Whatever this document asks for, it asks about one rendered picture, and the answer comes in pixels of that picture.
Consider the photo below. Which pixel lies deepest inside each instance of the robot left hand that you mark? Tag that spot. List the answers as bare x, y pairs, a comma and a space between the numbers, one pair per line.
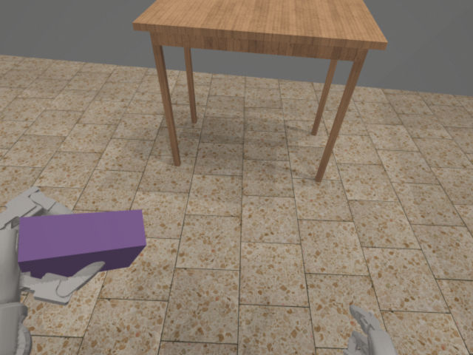
52, 288

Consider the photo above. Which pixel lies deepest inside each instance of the left robot forearm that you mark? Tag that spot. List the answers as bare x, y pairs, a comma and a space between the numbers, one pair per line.
15, 338

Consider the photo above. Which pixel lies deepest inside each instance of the table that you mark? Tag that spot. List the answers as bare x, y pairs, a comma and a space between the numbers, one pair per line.
329, 29

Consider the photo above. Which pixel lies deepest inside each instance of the sponge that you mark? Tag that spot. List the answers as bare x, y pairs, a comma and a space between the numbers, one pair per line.
64, 244

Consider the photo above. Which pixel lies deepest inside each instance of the robot right hand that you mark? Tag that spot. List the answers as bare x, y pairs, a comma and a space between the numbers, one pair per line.
378, 342

